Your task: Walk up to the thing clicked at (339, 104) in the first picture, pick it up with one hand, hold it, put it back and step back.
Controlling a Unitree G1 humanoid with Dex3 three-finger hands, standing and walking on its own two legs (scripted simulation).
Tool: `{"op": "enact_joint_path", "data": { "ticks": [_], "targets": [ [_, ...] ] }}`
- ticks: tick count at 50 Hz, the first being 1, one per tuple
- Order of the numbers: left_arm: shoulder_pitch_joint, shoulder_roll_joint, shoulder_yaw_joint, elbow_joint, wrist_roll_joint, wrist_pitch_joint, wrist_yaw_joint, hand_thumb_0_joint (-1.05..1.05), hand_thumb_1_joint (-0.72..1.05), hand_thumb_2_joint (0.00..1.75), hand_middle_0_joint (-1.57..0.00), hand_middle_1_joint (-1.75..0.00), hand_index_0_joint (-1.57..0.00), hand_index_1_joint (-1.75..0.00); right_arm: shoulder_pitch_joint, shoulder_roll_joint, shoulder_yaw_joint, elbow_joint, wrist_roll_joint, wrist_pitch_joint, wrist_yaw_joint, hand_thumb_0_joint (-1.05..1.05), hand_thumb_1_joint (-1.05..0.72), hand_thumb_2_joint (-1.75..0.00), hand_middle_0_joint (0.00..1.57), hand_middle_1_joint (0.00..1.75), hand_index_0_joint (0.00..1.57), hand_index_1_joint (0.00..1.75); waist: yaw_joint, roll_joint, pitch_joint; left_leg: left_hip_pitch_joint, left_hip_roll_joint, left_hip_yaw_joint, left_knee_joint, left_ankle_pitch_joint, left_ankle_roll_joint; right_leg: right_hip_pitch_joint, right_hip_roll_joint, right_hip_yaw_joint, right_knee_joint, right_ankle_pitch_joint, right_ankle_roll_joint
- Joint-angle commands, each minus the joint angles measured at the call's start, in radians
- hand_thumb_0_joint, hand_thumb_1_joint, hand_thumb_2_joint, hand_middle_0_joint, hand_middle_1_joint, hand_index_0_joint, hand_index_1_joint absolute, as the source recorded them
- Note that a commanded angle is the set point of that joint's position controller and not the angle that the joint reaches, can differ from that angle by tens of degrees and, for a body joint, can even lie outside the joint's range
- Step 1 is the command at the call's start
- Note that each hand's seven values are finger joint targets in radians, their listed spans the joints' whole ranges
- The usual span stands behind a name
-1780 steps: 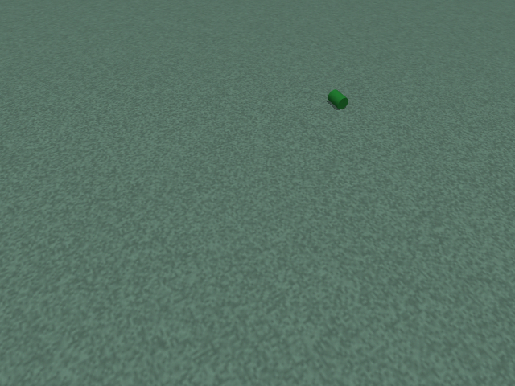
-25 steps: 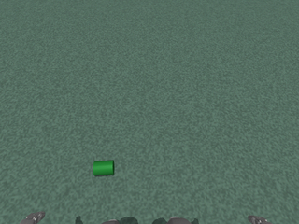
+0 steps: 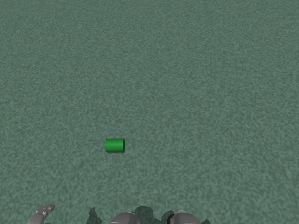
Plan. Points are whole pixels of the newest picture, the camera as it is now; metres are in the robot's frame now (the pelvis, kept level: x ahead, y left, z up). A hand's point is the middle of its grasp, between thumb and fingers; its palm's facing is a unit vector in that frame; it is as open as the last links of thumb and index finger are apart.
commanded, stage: step back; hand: left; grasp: from above
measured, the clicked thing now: (115, 145) +0.61 +0.27 -0.72
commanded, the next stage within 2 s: none
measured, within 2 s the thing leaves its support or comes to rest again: neither
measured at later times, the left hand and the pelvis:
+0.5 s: hand out of the picture -0.06 +0.28 -0.15, palm faces -0.06 -0.90 -0.43, open 7.4 cm; pelvis -0.16 +0.01 -0.01, yaw -4 degrees
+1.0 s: hand out of the picture -0.20 +0.30 -0.14, palm faces -0.01 -0.92 -0.39, open 7.4 cm; pelvis -0.34 +0.03 +0.00, yaw -1 degrees
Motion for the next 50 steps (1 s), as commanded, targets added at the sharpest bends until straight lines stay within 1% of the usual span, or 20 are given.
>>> {"op": "enact_joint_path", "data": {
  "ticks": [1, 4, 6, 7, 11, 17, 23, 24, 25, 26, 27, 30, 35, 38, 41, 42, 43, 44, 47, 50],
  "targets": [
    [0.028, 0.291, 0.078, -0.088, 0.000, -0.003, 0.020, 0.00, 0.90, 0.90, -0.20, -0.30, -0.20, -0.30, 0.065, -0.161, -0.054, -0.083, -0.005, -0.033, 0.001, 0.00, -0.90, -0.90, 0.20, 0.30, 0.20, 0.30, 0.005, -0.225, -0.312, 0.008, 0.065, 0.053, -0.256, 0.033, 0.030, 0.329, -0.252, 0.288, -0.109, 0.494, -0.164],
    [-0.015, 0.291, 0.063, -0.098, -0.007, 0.009, 0.008, 0.00, 0.90, 0.90, -0.20, -0.30, -0.20, -0.30, 0.140, -0.164, -0.071, -0.052, -0.014, -0.034, 0.016, 0.00, -0.90, -0.90, 0.20, 0.30, 0.20, 0.30, -0.056, -0.165, -0.290, 0.203, 0.071, 0.086, -0.519, 0.282, 0.076, 0.126, -0.191, 0.230, -0.079, 0.218, -0.074],
    [-0.040, 0.228, 0.050, -0.114, -0.012, 0.002, 0.008, 0.00, 0.90, 0.90, -0.20, -0.30, -0.20, -0.30, 0.050, -0.305, -0.096, -0.088, -0.025, -0.036, 0.030, 0.00, -0.90, -0.90, 0.20, 0.30, 0.20, 0.30, -0.058, 0.229, -0.217, 0.152, 0.423, -0.377, -0.708, 0.325, 0.242, -0.124, 0.082, 0.016, 0.195, -0.286, 0.033],
    [-0.116, 0.261, 0.074, -0.105, 0.007, 0.002, 0.019, 0.00, 0.90, 0.90, -0.20, -0.30, -0.20, -0.30, 0.027, -0.351, -0.108, -0.103, -0.027, -0.040, 0.031, 0.00, -0.90, -0.90, 0.20, 0.30, 0.20, 0.30, -0.108, 0.235, -0.173, -0.005, 0.508, -0.481, -0.749, 0.389, 0.356, -0.080, 0.110, 0.144, 0.459, -0.430, 0.052],
    [0.056, 0.241, 0.078, -0.020, -0.023, 0.007, 0.019, 0.00, 0.90, 0.90, -0.20, -0.30, -0.20, -0.30, -0.103, -0.217, -0.063, -0.132, -0.025, -0.052, 0.008, 0.00, -0.90, -0.90, 0.20, 0.30, 0.20, 0.30, 0.022, 0.082, -0.146, 0.063, 0.336, -0.143, -0.618, 0.654, 0.246, -0.126, 0.137, 0.217, 0.691, -0.266, 0.034],
    [0.036, 0.218, 0.063, -0.042, -0.011, -0.004, 0.006, 0.00, 0.90, 0.90, -0.20, -0.30, -0.20, -0.30, -0.004, -0.212, -0.075, -0.138, -0.014, -0.050, 0.007, 0.00, -0.90, -0.90, 0.20, 0.30, 0.20, 0.30, -0.049, 0.140, -0.218, 0.303, 0.365, -0.129, -0.538, 0.764, 0.291, -0.094, 0.063, 0.143, 0.369, -0.308, 0.088],
    [0.185, 0.215, 0.062, 0.038, 0.001, -0.022, 0.000, 0.00, 0.90, 0.90, -0.20, -0.30, -0.20, -0.30, -0.051, -0.233, -0.081, -0.155, -0.002, -0.020, 0.018, 0.00, -0.90, -0.90, 0.20, 0.30, 0.20, 0.30, -0.002, 0.138, -0.317, 0.202, 0.313, -0.096, -0.452, 0.610, 0.186, 0.207, 0.048, 0.021, -0.214, -0.014, 0.039],
    [0.191, 0.246, 0.069, 0.040, 0.014, -0.029, 0.003, 0.00, 0.90, 0.90, -0.20, -0.30, -0.20, -0.30, -0.053, -0.198, -0.072, -0.153, 0.004, -0.017, 0.019, 0.00, -0.90, -0.90, 0.20, 0.30, 0.20, 0.30, 0.005, 0.071, -0.309, 0.072, 0.281, -0.092, -0.412, 0.471, 0.130, 0.276, -0.011, 0.131, -0.240, 0.024, 0.014],
    [0.163, 0.333, 0.096, 0.022, 0.021, -0.032, -0.001, 0.00, 0.90, 0.90, -0.20, -0.30, -0.20, -0.30, -0.064, -0.153, -0.062, -0.173, 0.012, -0.020, 0.023, 0.00, -0.90, -0.90, 0.20, 0.30, 0.20, 0.30, 0.005, -0.173, -0.257, -0.131, 0.101, -0.014, -0.254, 0.217, 0.056, 0.291, -0.187, 0.406, -0.255, 0.075, -0.070],
    [0.084, 0.421, 0.108, -0.015, 0.019, -0.025, -0.001, 0.00, 0.90, 0.90, -0.20, -0.30, -0.20, -0.30, -0.120, -0.146, -0.067, -0.177, 0.008, -0.015, 0.007, 0.00, -0.90, -0.90, 0.20, 0.30, 0.20, 0.30, 0.054, -0.358, -0.194, -0.110, 0.003, 0.010, 0.013, -0.076, 0.019, 0.056, -0.394, 0.593, -0.327, 0.123, -0.252],
    [0.018, 0.398, 0.103, -0.044, 0.013, -0.031, 0.003, 0.00, 0.90, 0.90, -0.20, -0.30, -0.20, -0.30, -0.099, -0.176, -0.077, -0.165, 0.003, -0.006, 0.003, 0.00, -0.90, -0.90, 0.20, 0.30, 0.20, 0.30, 0.020, -0.284, -0.142, -0.076, 0.031, -0.106, 0.168, -0.065, 0.015, -0.060, -0.413, 0.587, -0.341, 0.126, -0.261],
    [-0.093, 0.301, 0.084, -0.073, 0.014, -0.028, 0.013, 0.00, 0.90, 0.90, -0.20, -0.30, -0.20, -0.30, 0.017, -0.177, -0.073, -0.117, 0.019, -0.018, 0.004, 0.00, -0.90, -0.90, 0.20, 0.30, 0.20, 0.30, -0.050, -0.169, -0.146, -0.084, -0.034, -0.075, 0.216, 0.072, 0.012, 0.023, -0.216, 0.260, -0.203, 0.296, -0.149],
    [0.032, 0.278, 0.079, -0.070, 0.019, -0.013, 0.023, 0.00, 0.90, 0.90, -0.20, -0.30, -0.20, -0.30, -0.001, -0.154, -0.062, -0.143, 0.000, -0.024, 0.000, 0.00, -0.90, -0.90, 0.20, 0.30, 0.20, 0.30, 0.040, -0.214, -0.208, -0.149, 0.010, -0.017, -0.021, -0.010, -0.006, 0.307, -0.238, 0.266, -0.140, 0.408, -0.164],
    [0.026, 0.297, 0.074, -0.076, 0.008, -0.003, 0.024, 0.00, 0.90, 0.90, -0.20, -0.30, -0.20, -0.30, 0.039, -0.150, -0.067, -0.134, -0.011, -0.028, 0.002, 0.00, -0.90, -0.90, 0.20, 0.30, 0.20, 0.30, 0.022, -0.264, -0.253, -0.034, 0.070, 0.038, -0.303, 0.021, 0.016, 0.319, -0.248, 0.277, -0.078, 0.466, -0.150],
    [-0.005, 0.276, 0.051, -0.086, -0.003, 0.018, 0.017, 0.00, 0.90, 0.90, -0.20, -0.30, -0.20, -0.30, 0.126, -0.166, -0.087, -0.088, -0.025, -0.034, 0.017, 0.00, -0.90, -0.90, 0.20, 0.30, 0.20, 0.30, -0.034, -0.139, -0.253, 0.198, 0.096, 0.028, -0.600, 0.312, 0.062, 0.110, -0.156, 0.203, 0.012, 0.218, -0.047],
    [0.010, 0.237, 0.042, -0.093, -0.006, 0.019, 0.015, 0.00, 0.90, 0.90, -0.20, -0.30, -0.20, -0.30, 0.107, -0.238, -0.103, -0.101, -0.044, -0.034, 0.022, 0.00, -0.90, -0.90, 0.20, 0.30, 0.20, 0.30, -0.030, 0.084, -0.233, 0.246, 0.298, -0.246, -0.661, 0.390, 0.140, -0.083, -0.028, 0.114, 0.188, -0.078, 0.008],
    [-0.078, 0.256, 0.058, -0.108, -0.012, 0.015, 0.029, 0.00, 0.90, 0.90, -0.20, -0.30, -0.20, -0.30, 0.045, -0.342, -0.117, -0.126, -0.033, -0.031, 0.032, 0.00, -0.90, -0.90, 0.20, 0.30, 0.20, 0.30, -0.077, 0.251, -0.220, 0.081, 0.478, -0.432, -0.717, 0.507, 0.299, -0.087, 0.090, 0.081, 0.412, -0.419, 0.043],
    [-0.116, 0.269, 0.070, -0.093, 0.003, 0.017, 0.035, 0.00, 0.90, 0.90, -0.20, -0.30, -0.20, -0.30, 0.023, -0.330, -0.119, -0.130, -0.035, -0.041, 0.029, 0.00, -0.90, -0.90, 0.20, 0.30, 0.20, 0.30, -0.082, 0.180, -0.179, -0.028, 0.493, -0.451, -0.722, 0.536, 0.332, -0.041, 0.101, 0.197, 0.578, -0.430, 0.039],
    [0.030, 0.250, 0.065, -0.027, -0.023, 0.023, 0.026, 0.00, 0.90, 0.90, -0.20, -0.30, -0.20, -0.30, -0.085, -0.223, -0.075, -0.151, -0.033, -0.050, 0.008, 0.00, -0.90, -0.90, 0.20, 0.30, 0.20, 0.30, 0.026, 0.081, -0.170, 0.044, 0.347, -0.159, -0.603, 0.699, 0.247, -0.098, 0.111, 0.221, 0.724, -0.286, 0.030],
    [0.046, 0.229, 0.061, -0.021, -0.009, 0.014, 0.011, 0.00, 0.90, 0.90, -0.20, -0.30, -0.20, -0.30, -0.045, -0.182, -0.068, -0.152, -0.026, -0.048, 0.009, 0.00, -0.90, -0.90, 0.20, 0.30, 0.20, 0.30, 0.000, 0.097, -0.185, 0.184, 0.317, -0.126, -0.560, 0.735, 0.256, -0.098, 0.083, 0.166, 0.554, -0.287, 0.069]
  ]
}}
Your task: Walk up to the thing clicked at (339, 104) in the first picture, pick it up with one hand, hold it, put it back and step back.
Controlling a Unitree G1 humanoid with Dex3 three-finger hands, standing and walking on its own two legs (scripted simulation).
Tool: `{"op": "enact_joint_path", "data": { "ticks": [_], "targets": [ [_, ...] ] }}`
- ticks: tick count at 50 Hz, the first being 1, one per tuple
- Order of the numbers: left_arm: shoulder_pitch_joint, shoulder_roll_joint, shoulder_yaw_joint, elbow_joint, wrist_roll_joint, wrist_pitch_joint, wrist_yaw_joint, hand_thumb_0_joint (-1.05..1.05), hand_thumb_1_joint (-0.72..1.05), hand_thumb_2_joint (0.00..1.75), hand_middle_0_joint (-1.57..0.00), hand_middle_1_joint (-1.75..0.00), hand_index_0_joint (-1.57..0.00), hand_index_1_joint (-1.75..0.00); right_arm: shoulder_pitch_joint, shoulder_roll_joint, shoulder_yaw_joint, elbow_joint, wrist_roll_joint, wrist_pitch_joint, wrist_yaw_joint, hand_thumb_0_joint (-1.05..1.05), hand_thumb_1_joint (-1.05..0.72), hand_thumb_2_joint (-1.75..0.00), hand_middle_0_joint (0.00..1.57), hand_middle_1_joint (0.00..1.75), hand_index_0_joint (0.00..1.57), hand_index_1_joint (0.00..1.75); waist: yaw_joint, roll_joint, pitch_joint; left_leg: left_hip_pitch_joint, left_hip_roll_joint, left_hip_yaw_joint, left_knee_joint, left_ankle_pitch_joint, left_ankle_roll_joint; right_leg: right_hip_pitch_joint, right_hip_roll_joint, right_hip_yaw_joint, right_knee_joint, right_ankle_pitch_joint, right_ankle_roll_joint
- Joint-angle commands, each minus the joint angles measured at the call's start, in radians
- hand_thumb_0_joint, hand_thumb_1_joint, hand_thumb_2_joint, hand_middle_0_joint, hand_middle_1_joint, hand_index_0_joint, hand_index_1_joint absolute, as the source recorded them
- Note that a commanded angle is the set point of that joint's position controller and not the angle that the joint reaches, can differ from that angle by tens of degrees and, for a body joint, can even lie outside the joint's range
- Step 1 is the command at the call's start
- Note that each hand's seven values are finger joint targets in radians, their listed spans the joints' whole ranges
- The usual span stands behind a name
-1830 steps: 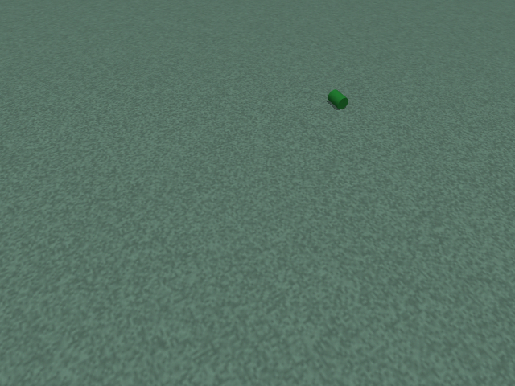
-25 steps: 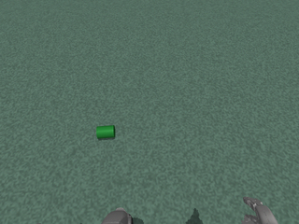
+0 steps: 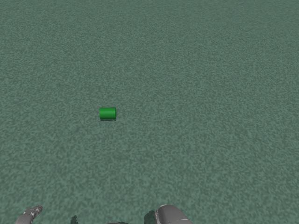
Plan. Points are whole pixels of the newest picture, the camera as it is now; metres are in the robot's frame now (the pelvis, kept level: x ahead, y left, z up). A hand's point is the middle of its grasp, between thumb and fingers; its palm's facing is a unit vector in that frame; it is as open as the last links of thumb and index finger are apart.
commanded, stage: step back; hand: left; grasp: from above
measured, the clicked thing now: (108, 113) +0.94 +0.25 -0.72
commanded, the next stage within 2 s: stand in 1.36 s
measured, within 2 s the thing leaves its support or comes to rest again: neither
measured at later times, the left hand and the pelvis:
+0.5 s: hand out of the picture -0.08 +0.27 -0.13, palm faces +0.03 -0.90 -0.42, open 7.4 cm; pelvis -0.16 -0.01 +0.00, yaw +1 degrees
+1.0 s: hand out of the picture -0.07 +0.24 -0.13, palm faces +0.01 -0.93 -0.38, open 7.4 cm; pelvis -0.14 -0.02 +0.00, yaw +0 degrees
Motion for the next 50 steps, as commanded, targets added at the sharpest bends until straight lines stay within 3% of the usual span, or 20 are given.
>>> {"op": "enact_joint_path", "data": {
  "ticks": [1, 6, 9, 10, 11, 12, 15, 20, 23, 25, 26, 27, 28, 32, 38, 41, 42, 44, 45, 50],
  "targets": [
    [0.050, 0.161, 0.047, -0.068, 0.010, -0.031, 0.001, 0.00, 0.90, 0.90, -0.20, -0.30, -0.20, -0.30, -0.039, -0.239, -0.065, -0.109, 0.006, -0.033, -0.021, 0.00, -0.90, -0.90, 0.20, 0.30, 0.20, 0.30, 0.016, 0.161, -0.169, 0.140, 0.238, -0.201, -0.159, 0.460, 0.205, 0.030, -0.037, -0.014, -0.110, -0.022, 0.034],
    [0.089, 0.159, 0.034, -0.051, 0.015, -0.043, -0.006, 0.00, 0.90, 0.90, -0.20, -0.30, -0.20, -0.30, -0.025, -0.286, -0.079, -0.118, 0.009, -0.013, -0.016, 0.00, -0.90, -0.90, 0.20, 0.30, 0.20, 0.30, -0.001, 0.231, -0.266, 0.210, 0.264, -0.216, -0.130, 0.400, 0.190, 0.161, -0.086, -0.109, -0.522, 0.022, 0.017],
    [0.207, 0.180, 0.046, 0.017, 0.030, -0.058, -0.009, 0.00, 0.90, 0.90, -0.20, -0.30, -0.20, -0.30, -0.066, -0.267, -0.067, -0.114, 0.024, 0.003, -0.011, 0.00, -0.90, -0.90, 0.20, 0.30, 0.20, 0.30, 0.058, 0.153, -0.290, 0.004, 0.212, -0.175, -0.057, 0.175, 0.089, 0.394, -0.103, -0.072, -0.823, 0.225, -0.037],
    [0.205, 0.243, 0.068, 0.008, 0.042, -0.063, -0.012, 0.00, 0.90, 0.90, -0.20, -0.30, -0.20, -0.30, -0.047, -0.214, -0.053, -0.124, 0.025, 0.000, -0.008, 0.00, -0.90, -0.90, 0.20, 0.30, 0.20, 0.30, 0.052, -0.043, -0.241, -0.211, 0.077, -0.123, 0.079, -0.101, 0.021, 0.444, -0.249, 0.183, -0.867, 0.110, -0.086],
    [0.119, 0.352, 0.093, -0.017, 0.040, -0.053, -0.013, 0.00, 0.90, 0.90, -0.20, -0.30, -0.20, -0.30, -0.122, -0.193, -0.055, -0.134, 0.026, -0.001, -0.028, 0.00, -0.90, -0.90, 0.20, 0.30, 0.20, 0.30, 0.108, -0.280, -0.165, -0.224, -0.062, -0.058, 0.320, -0.320, -0.030, 0.166, -0.498, 0.405, -0.967, 0.095, -0.254],
    [0.043, 0.362, 0.091, -0.054, 0.039, -0.061, -0.008, 0.00, 0.90, 0.90, -0.20, -0.30, -0.20, -0.30, -0.130, -0.240, -0.074, -0.132, 0.023, 0.005, -0.033, 0.00, -0.90, -0.90, 0.20, 0.30, 0.20, 0.30, 0.083, -0.235, -0.086, -0.189, -0.024, -0.174, 0.505, -0.317, -0.045, 0.010, -0.564, 0.474, -0.998, 0.102, -0.309],
    [-0.067, 0.231, 0.063, -0.066, 0.039, -0.071, -0.001, 0.00, 0.90, 0.90, -0.20, -0.30, -0.20, -0.30, -0.010, -0.232, -0.067, -0.063, 0.039, -0.006, -0.023, 0.00, -0.90, -0.90, 0.20, 0.30, 0.20, 0.30, -0.001, -0.060, -0.099, -0.166, -0.094, -0.151, 0.559, -0.139, -0.043, 0.098, -0.332, 0.099, -0.867, 0.213, -0.168],
    [0.043, 0.248, 0.078, -0.038, 0.054, -0.083, -0.016, 0.00, 0.90, 0.90, -0.20, -0.30, -0.20, -0.30, -0.015, -0.235, -0.066, -0.054, 0.013, -0.034, -0.004, 0.00, -0.90, -0.90, 0.20, 0.30, 0.20, 0.30, 0.084, -0.164, -0.113, -0.244, -0.015, -0.072, 0.272, -0.202, -0.065, 0.326, -0.349, 0.174, -0.915, -0.250, -0.170],
    [0.081, 0.267, 0.072, -0.010, 0.046, -0.077, -0.030, 0.00, 0.90, 0.90, -0.20, -0.30, -0.20, -0.30, -0.021, -0.211, -0.063, -0.030, 0.010, -0.057, 0.009, 0.00, -0.90, -0.90, 0.20, 0.30, 0.20, 0.30, 0.093, -0.192, -0.106, -0.084, -0.007, 0.017, -0.005, -0.314, -0.044, 0.283, -0.352, 0.143, -0.917, -0.209, -0.172],
    [0.060, 0.257, 0.057, -0.014, 0.041, -0.063, -0.038, 0.00, 0.90, 0.90, -0.20, -0.30, -0.20, -0.30, 0.087, -0.199, -0.073, 0.027, 0.011, -0.070, 0.009, 0.00, -0.90, -0.90, 0.20, 0.30, 0.20, 0.30, 0.032, -0.135, -0.135, 0.143, -0.035, 0.078, -0.245, -0.137, -0.017, 0.201, -0.292, 0.044, -0.831, -0.152, -0.128],
    [0.081, 0.200, 0.035, -0.021, 0.046, -0.058, -0.039, 0.00, 0.90, 0.90, -0.20, -0.30, -0.20, -0.30, 0.135, -0.225, -0.090, 0.052, 0.003, -0.079, 0.003, 0.00, -0.90, -0.90, 0.20, 0.30, 0.20, 0.30, 0.008, 0.009, -0.158, 0.301, 0.004, -0.023, -0.293, -0.128, -0.003, 0.068, -0.237, -0.022, -0.681, -0.137, -0.094],
    [0.053, 0.125, 0.011, -0.041, 0.024, -0.061, -0.042, 0.00, 0.90, 0.90, -0.20, -0.30, -0.20, -0.30, 0.139, -0.307, -0.102, 0.040, -0.009, -0.086, -0.004, 0.00, -0.90, -0.90, 0.20, 0.30, 0.20, 0.30, -0.016, 0.266, -0.134, 0.311, 0.252, -0.476, -0.424, -0.501, 0.087, -0.167, -0.107, -0.131, -0.459, -0.086, -0.008],
    [-0.059, 0.215, 0.044, -0.041, 0.025, -0.063, -0.034, 0.00, 0.90, 0.90, -0.20, -0.30, -0.20, -0.30, 0.103, -0.385, -0.110, 0.020, -0.004, -0.085, -0.001, 0.00, -0.90, -0.90, 0.20, 0.30, 0.20, 0.30, -0.050, 0.183, -0.031, 0.030, 0.405, -0.654, -0.498, -0.744, 0.216, -0.135, -0.142, -0.060, -0.338, -0.049, -0.001],
    [0.066, 0.201, 0.040, 0.025, 0.015, -0.079, -0.051, 0.00, 0.90, 0.90, -0.20, -0.30, -0.20, -0.30, 0.012, -0.282, -0.078, 0.003, 0.001, -0.116, -0.009, 0.00, -0.90, -0.90, 0.20, 0.30, 0.20, 0.30, 0.025, 0.149, -0.074, 0.103, 0.233, -0.292, -0.389, -0.315, 0.113, -0.022, -0.149, -0.061, -0.347, 0.131, -0.012],
    [0.021, 0.184, 0.041, 0.027, 0.026, -0.089, -0.063, 0.00, 0.90, 0.90, -0.20, -0.30, -0.20, -0.30, 0.047, -0.299, -0.092, -0.006, -0.004, -0.096, 0.003, 0.00, -0.90, -0.90, 0.20, 0.30, 0.20, 0.30, -0.016, 0.215, -0.055, 0.025, 0.239, -0.230, -0.354, -0.298, 0.140, 0.113, -0.123, -0.150, -0.535, 0.093, -0.007],
    [0.138, 0.162, 0.042, 0.082, 0.028, -0.108, -0.051, 0.00, 0.90, 0.90, -0.20, -0.30, -0.20, -0.30, 0.003, -0.256, -0.079, -0.024, 0.010, -0.079, 0.005, 0.00, -0.90, -0.90, 0.20, 0.30, 0.20, 0.30, 0.058, 0.146, -0.110, -0.052, 0.188, -0.131, -0.164, -0.170, 0.096, 0.361, -0.079, -0.180, -0.759, 0.207, -0.027],
    [0.169, 0.184, 0.050, 0.091, 0.034, -0.118, -0.043, 0.00, 0.90, 0.90, -0.20, -0.30, -0.20, -0.30, 0.023, -0.205, -0.063, -0.028, 0.014, -0.077, 0.003, 0.00, -0.90, -0.90, 0.20, 0.30, 0.20, 0.30, 0.073, 0.061, -0.145, -0.113, 0.138, -0.075, -0.024, -0.100, 0.063, 0.482, -0.104, -0.111, -0.818, 0.214, -0.033],
    [0.202, 0.322, 0.078, 0.083, 0.032, -0.130, -0.034, 0.00, 0.90, 0.90, -0.20, -0.30, -0.20, -0.30, 0.007, -0.188, -0.055, -0.049, 0.016, -0.078, -0.009, 0.00, -0.90, -0.90, 0.20, 0.30, 0.20, 0.30, 0.098, -0.158, -0.137, -0.302, -0.012, -0.022, 0.347, -0.351, -0.015, 0.445, -0.479, 0.453, -0.970, 0.008, -0.226],
    [0.164, 0.321, 0.078, 0.059, 0.027, -0.132, -0.034, 0.00, 0.90, 0.90, -0.20, -0.30, -0.20, -0.30, 0.026, -0.228, -0.069, -0.033, 0.015, -0.079, -0.015, 0.00, -0.90, -0.90, 0.20, 0.30, 0.20, 0.30, 0.082, -0.092, -0.102, -0.288, 0.007, -0.091, 0.411, -0.337, -0.014, 0.384, -0.508, 0.460, -0.963, 0.034, -0.271],
    [0.066, 0.245, 0.050, 0.039, 0.019, -0.140, -0.024, 0.00, 0.90, 0.90, -0.20, -0.30, -0.20, -0.30, 0.081, -0.197, -0.061, 0.021, 0.017, -0.081, 0.000, 0.00, -0.90, -0.90, 0.20, 0.30, 0.20, 0.30, 0.043, -0.105, -0.115, -0.163, 0.055, -0.054, 0.265, -0.169, -0.029, 0.298, -0.363, 0.111, -0.875, 0.347, -0.196]
  ]
}}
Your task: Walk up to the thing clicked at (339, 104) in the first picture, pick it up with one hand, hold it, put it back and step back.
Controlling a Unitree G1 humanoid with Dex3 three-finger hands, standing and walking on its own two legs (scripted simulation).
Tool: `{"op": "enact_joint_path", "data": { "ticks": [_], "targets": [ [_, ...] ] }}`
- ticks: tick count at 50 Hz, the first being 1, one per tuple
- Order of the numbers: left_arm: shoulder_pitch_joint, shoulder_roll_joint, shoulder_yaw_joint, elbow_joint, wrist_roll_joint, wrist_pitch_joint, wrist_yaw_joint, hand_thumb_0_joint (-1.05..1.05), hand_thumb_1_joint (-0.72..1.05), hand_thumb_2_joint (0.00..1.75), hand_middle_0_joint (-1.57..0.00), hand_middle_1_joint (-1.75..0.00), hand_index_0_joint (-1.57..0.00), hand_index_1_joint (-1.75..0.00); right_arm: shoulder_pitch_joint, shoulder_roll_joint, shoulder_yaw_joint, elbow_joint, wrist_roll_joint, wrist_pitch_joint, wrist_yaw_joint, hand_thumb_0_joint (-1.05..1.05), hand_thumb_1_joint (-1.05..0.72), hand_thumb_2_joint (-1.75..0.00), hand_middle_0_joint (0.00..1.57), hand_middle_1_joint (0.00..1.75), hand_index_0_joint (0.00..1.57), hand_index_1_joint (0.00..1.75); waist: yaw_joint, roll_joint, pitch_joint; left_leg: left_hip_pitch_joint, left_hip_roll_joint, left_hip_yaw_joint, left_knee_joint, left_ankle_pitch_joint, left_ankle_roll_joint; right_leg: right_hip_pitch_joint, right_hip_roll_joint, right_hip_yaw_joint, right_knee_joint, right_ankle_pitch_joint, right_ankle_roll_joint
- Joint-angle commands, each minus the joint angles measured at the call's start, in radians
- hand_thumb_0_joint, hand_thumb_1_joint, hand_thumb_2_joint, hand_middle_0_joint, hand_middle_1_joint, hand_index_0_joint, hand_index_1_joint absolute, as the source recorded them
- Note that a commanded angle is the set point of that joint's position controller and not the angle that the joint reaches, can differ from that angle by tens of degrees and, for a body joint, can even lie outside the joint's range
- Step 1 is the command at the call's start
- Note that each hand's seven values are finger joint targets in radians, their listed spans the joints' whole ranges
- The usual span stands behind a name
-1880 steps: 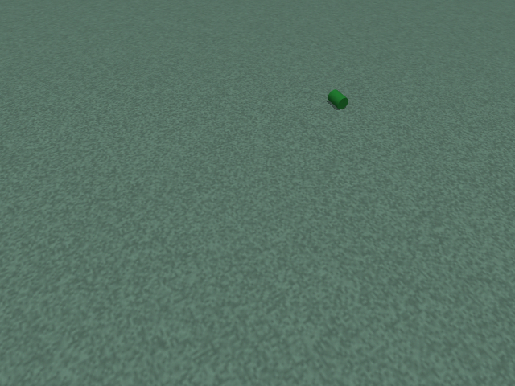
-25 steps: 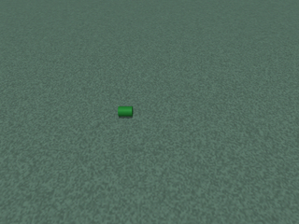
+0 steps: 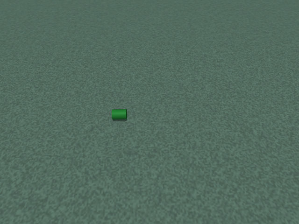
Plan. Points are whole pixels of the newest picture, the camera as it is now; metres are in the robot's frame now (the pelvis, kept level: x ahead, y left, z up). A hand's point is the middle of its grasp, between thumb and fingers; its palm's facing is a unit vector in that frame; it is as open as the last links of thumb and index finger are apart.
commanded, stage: step back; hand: left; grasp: from above
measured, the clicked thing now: (119, 114) +1.08 +0.28 -0.72
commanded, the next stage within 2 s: stand in 0.36 s
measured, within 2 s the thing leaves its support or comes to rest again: neither
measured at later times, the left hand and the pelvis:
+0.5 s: hand out of the picture +0.12 +0.27 -0.14, palm faces -0.04 -0.94 -0.34, open 7.4 cm; pelvis +0.04 +0.02 +0.01, yaw -1 degrees
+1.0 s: hand out of the picture +0.13 +0.27 -0.14, palm faces -0.07 -0.94 -0.34, open 7.4 cm; pelvis +0.04 +0.02 +0.02, yaw -1 degrees
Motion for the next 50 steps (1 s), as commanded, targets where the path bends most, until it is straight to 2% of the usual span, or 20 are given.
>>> {"op": "enact_joint_path", "data": {
  "ticks": [1, 3, 5, 6, 7, 8, 9, 11, 13, 15, 17, 18, 20, 24, 30, 32, 36, 39, 45, 50],
  "targets": [
    [-0.043, 0.285, 0.061, -0.076, -0.005, -0.023, 0.031, 0.00, 0.90, 0.90, -0.20, -0.30, -0.20, -0.30, 0.010, -0.155, -0.038, -0.053, 0.003, -0.026, 0.000, 0.00, -0.90, -0.90, 0.20, 0.30, 0.20, 0.30, 0.005, -0.159, -0.034, -0.040, 0.056, 0.005, -0.132, 0.044, -0.014, 0.022, -0.240, 0.231, -0.205, 0.194, -0.155],
    [-0.077, 0.278, 0.049, -0.083, -0.012, -0.014, 0.033, 0.00, 0.90, 0.90, -0.20, -0.30, -0.20, -0.30, -0.004, -0.138, -0.034, -0.044, 0.005, -0.026, -0.002, 0.00, -0.90, -0.90, 0.20, 0.30, 0.20, 0.30, -0.004, -0.192, -0.059, 0.083, 0.058, 0.071, -0.270, 0.094, -0.022, -0.027, -0.231, 0.177, -0.159, 0.316, -0.142],
    [-0.090, 0.275, 0.035, -0.077, -0.024, 0.002, 0.035, 0.00, 0.90, 0.90, -0.20, -0.30, -0.20, -0.30, -0.006, -0.129, -0.034, -0.023, 0.004, -0.029, -0.009, 0.00, -0.90, -0.90, 0.20, 0.30, 0.20, 0.30, -0.029, -0.170, -0.088, 0.190, 0.032, 0.110, -0.437, 0.287, -0.013, -0.052, -0.189, 0.131, -0.062, 0.398, -0.099],
    [-0.078, 0.254, 0.024, -0.080, -0.026, 0.009, 0.036, 0.00, 0.90, 0.90, -0.20, -0.30, -0.20, -0.30, 0.000, -0.139, -0.036, -0.014, 0.004, -0.031, -0.015, 0.00, -0.90, -0.90, 0.20, 0.30, 0.20, 0.30, -0.031, -0.138, -0.098, 0.242, 0.043, 0.082, -0.488, 0.389, -0.004, -0.071, -0.165, 0.124, -0.011, 0.387, -0.065],
    [-0.070, 0.223, 0.014, -0.082, -0.030, 0.014, 0.036, 0.00, 0.90, 0.90, -0.20, -0.30, -0.20, -0.30, -0.010, -0.182, -0.044, -0.012, -0.002, -0.035, -0.020, 0.00, -0.90, -0.90, 0.20, 0.30, 0.20, 0.30, -0.025, -0.053, -0.132, 0.280, 0.135, -0.031, -0.485, 0.515, 0.030, -0.105, -0.125, 0.106, 0.027, 0.302, -0.030],
    [-0.048, 0.195, 0.009, -0.077, -0.041, 0.026, 0.035, 0.00, 0.90, 0.90, -0.20, -0.30, -0.20, -0.30, -0.073, -0.225, -0.042, -0.032, -0.001, -0.038, -0.022, 0.00, -0.90, -0.90, 0.20, 0.30, 0.20, 0.30, 0.003, 0.040, -0.141, 0.203, 0.261, -0.194, -0.553, 0.453, 0.097, -0.095, -0.040, 0.076, 0.066, 0.065, 0.008],
    [-0.042, 0.226, 0.020, -0.047, -0.044, 0.033, 0.042, 0.00, 0.90, 0.90, -0.20, -0.30, -0.20, -0.30, -0.120, -0.267, -0.043, -0.037, 0.012, -0.034, -0.017, 0.00, -0.90, -0.90, 0.20, 0.30, 0.20, 0.30, 0.013, 0.080, -0.135, 0.073, 0.316, -0.222, -0.560, 0.391, 0.161, 0.032, -0.021, 0.040, 0.085, -0.109, 0.007],
    [-0.049, 0.215, 0.015, -0.021, -0.026, 0.028, 0.040, 0.00, 0.90, 0.90, -0.20, -0.30, -0.20, -0.30, -0.171, -0.221, -0.026, -0.017, 0.008, -0.031, -0.015, 0.00, -0.90, -0.90, 0.20, 0.30, 0.20, 0.30, 0.026, 0.047, -0.123, 0.068, 0.261, -0.145, -0.528, 0.405, 0.117, 0.068, -0.038, 0.067, -0.008, -0.037, -0.006],
    [-0.054, 0.242, 0.021, 0.001, -0.025, 0.021, 0.036, 0.00, 0.90, 0.90, -0.20, -0.30, -0.20, -0.30, -0.183, -0.195, -0.012, -0.004, 0.012, -0.029, -0.016, 0.00, -0.90, -0.90, 0.20, 0.30, 0.20, 0.30, 0.013, 0.063, -0.109, 0.042, 0.195, -0.089, -0.524, 0.336, 0.055, 0.087, -0.065, 0.104, -0.063, 0.081, -0.013],
    [-0.072, 0.249, 0.019, 0.017, -0.026, 0.017, 0.032, 0.00, 0.90, 0.90, -0.20, -0.30, -0.20, -0.30, -0.199, -0.178, -0.004, 0.013, 0.014, -0.029, -0.014, 0.00, -0.90, -0.90, 0.20, 0.30, 0.20, 0.30, 0.004, 0.041, -0.101, 0.087, 0.162, -0.055, -0.514, 0.320, 0.029, 0.052, -0.091, 0.133, -0.103, 0.133, -0.019],
    [-0.088, 0.244, 0.017, 0.027, -0.026, 0.015, 0.033, 0.00, 0.90, 0.90, -0.20, -0.30, -0.20, -0.30, -0.214, -0.178, -0.001, 0.030, 0.014, -0.030, -0.012, 0.00, -0.90, -0.90, 0.20, 0.30, 0.20, 0.30, 0.002, 0.032, -0.122, 0.128, 0.169, -0.049, -0.519, 0.354, 0.032, 0.050, -0.094, 0.130, -0.128, 0.164, -0.014],
    [-0.085, 0.208, -0.014, 0.059, -0.031, 0.014, 0.026, 0.00, 0.90, 0.90, -0.20, -0.30, -0.20, -0.30, -0.189, -0.172, 0.004, 0.039, 0.027, -0.033, -0.004, 0.00, -0.90, -0.90, 0.20, 0.30, 0.20, 0.30, -0.017, 0.029, -0.161, 0.199, 0.158, -0.041, -0.541, 0.362, 0.025, 0.072, -0.115, 0.137, -0.176, 0.130, -0.014],
    [-0.120, 0.219, -0.017, 0.068, -0.030, 0.010, 0.024, 0.00, 0.90, 0.90, -0.20, -0.30, -0.20, -0.30, -0.195, -0.165, 0.009, 0.058, 0.026, -0.038, 0.000, 0.00, -0.90, -0.90, 0.20, 0.30, 0.20, 0.30, -0.028, 0.004, -0.144, 0.246, 0.163, -0.034, -0.556, 0.425, 0.022, 0.051, -0.108, 0.130, -0.202, 0.157, -0.003],
    [-0.151, 0.227, -0.024, 0.092, -0.029, 0.006, 0.026, 0.00, 0.90, 0.90, -0.20, -0.30, -0.20, -0.30, -0.211, -0.163, 0.011, 0.078, 0.024, -0.039, 0.001, 0.00, -0.90, -0.90, 0.20, 0.30, 0.20, 0.30, -0.030, -0.031, -0.138, 0.278, 0.166, -0.017, -0.584, 0.518, 0.014, 0.096, -0.121, 0.117, -0.233, 0.256, 0.006],
    [-0.160, 0.216, -0.026, 0.117, -0.030, 0.006, 0.029, 0.00, 0.90, 0.90, -0.20, -0.30, -0.20, -0.30, -0.224, -0.164, 0.011, 0.101, 0.023, -0.041, 0.000, 0.00, -0.90, -0.90, 0.20, 0.30, 0.20, 0.30, -0.023, -0.035, -0.155, 0.306, 0.170, 0.001, -0.614, 0.575, 0.006, 0.147, -0.128, 0.110, -0.257, 0.313, 0.013],
    [-0.155, 0.214, -0.027, 0.124, -0.029, 0.007, 0.030, 0.00, 0.90, 0.90, -0.20, -0.30, -0.20, -0.30, -0.235, -0.163, 0.011, 0.107, 0.026, -0.039, -0.001, 0.00, -0.90, -0.90, 0.20, 0.30, 0.20, 0.30, -0.019, -0.041, -0.138, 0.297, 0.168, 0.001, -0.621, 0.547, 0.005, 0.145, -0.129, 0.110, -0.279, 0.294, 0.017],
    [-0.167, 0.213, -0.027, 0.133, -0.025, 0.012, 0.029, 0.00, 0.90, 0.90, -0.20, -0.30, -0.20, -0.30, -0.240, -0.157, 0.014, 0.115, 0.022, -0.033, 0.003, 0.00, -0.90, -0.90, 0.20, 0.30, 0.20, 0.30, -0.019, -0.046, -0.064, 0.236, 0.155, -0.005, -0.673, 0.366, -0.004, 0.101, -0.124, 0.114, -0.323, 0.112, 0.017],
    [-0.163, 0.218, -0.024, 0.133, -0.023, 0.012, 0.027, 0.00, 0.90, 0.90, -0.20, -0.30, -0.20, -0.30, -0.232, -0.166, 0.011, 0.119, 0.021, -0.032, 0.004, 0.00, -0.90, -0.90, 0.20, 0.30, 0.20, 0.30, -0.018, -0.031, -0.075, 0.244, 0.155, -0.005, -0.679, 0.317, -0.003, 0.093, -0.126, 0.120, -0.332, 0.070, 0.013],
    [-0.166, 0.221, -0.024, 0.130, -0.023, 0.012, 0.026, 0.00, 0.90, 0.90, -0.20, -0.30, -0.20, -0.30, -0.213, -0.166, 0.012, 0.125, 0.020, -0.034, 0.005, 0.00, -0.90, -0.90, 0.20, 0.30, 0.20, 0.30, -0.025, -0.032, -0.093, 0.250, 0.156, -0.008, -0.687, 0.332, -0.006, 0.091, -0.125, 0.118, -0.326, 0.079, 0.010],
    [-0.156, 0.218, -0.024, 0.127, -0.026, 0.012, 0.026, 0.00, 0.90, 0.90, -0.20, -0.30, -0.20, -0.30, -0.203, -0.171, 0.013, 0.127, 0.020, -0.037, 0.003, 0.00, -0.90, -0.90, 0.20, 0.30, 0.20, 0.30, -0.022, -0.017, -0.131, 0.277, 0.166, -0.002, -0.663, 0.432, 0.002, 0.123, -0.131, 0.119, -0.305, 0.170, 0.007]
  ]
}}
